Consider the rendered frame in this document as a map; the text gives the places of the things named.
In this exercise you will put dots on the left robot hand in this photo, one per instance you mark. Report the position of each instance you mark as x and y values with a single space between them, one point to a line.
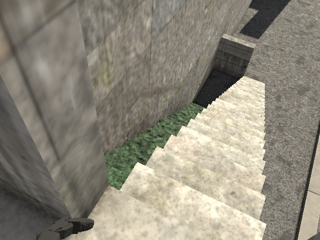
64 227

